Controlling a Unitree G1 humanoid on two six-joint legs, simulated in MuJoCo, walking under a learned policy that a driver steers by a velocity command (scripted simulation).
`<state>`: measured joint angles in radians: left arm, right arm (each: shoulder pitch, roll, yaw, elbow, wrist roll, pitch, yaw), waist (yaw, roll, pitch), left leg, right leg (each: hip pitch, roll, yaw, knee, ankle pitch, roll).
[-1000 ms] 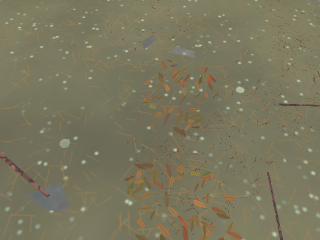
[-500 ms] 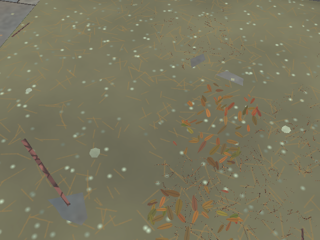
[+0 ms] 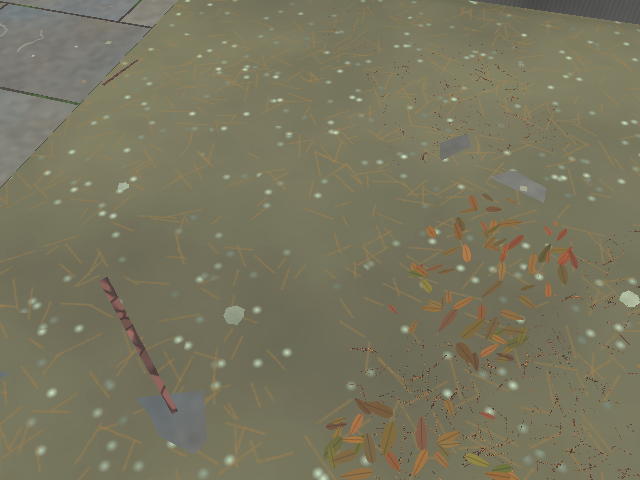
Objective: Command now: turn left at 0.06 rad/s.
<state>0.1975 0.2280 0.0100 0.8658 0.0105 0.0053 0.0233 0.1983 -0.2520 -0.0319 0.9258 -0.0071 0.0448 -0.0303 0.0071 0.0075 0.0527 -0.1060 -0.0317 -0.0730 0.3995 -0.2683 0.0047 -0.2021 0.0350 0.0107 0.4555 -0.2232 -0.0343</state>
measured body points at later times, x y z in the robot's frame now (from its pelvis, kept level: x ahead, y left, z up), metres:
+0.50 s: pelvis -0.02 +0.02 +0.00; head -0.01 +0.02 +0.45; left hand +0.00 +0.26 -0.15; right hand +0.00 -0.23 -0.15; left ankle -0.03 +0.12 -0.74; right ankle +0.01 -0.10 -0.74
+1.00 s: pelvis +0.00 +0.01 +0.00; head +0.00 +0.01 +0.45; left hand -0.01 +0.25 -0.16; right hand -0.03 -0.22 -0.16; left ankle -0.04 +0.12 -0.74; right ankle +0.00 -0.10 -0.74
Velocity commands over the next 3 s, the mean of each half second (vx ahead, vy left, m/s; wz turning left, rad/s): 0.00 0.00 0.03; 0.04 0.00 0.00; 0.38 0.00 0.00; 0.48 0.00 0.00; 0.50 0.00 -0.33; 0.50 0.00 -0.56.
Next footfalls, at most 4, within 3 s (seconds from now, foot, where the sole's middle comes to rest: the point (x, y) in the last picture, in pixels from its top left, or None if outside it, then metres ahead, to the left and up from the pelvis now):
1.58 left None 0.42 0.05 -0.78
2.12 right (389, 373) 0.74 -0.11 -0.78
2.68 left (335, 260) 1.07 0.01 -0.78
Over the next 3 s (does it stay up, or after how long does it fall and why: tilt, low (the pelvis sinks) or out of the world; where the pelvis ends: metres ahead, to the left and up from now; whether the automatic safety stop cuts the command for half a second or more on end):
stays up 1.04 -0.08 0.01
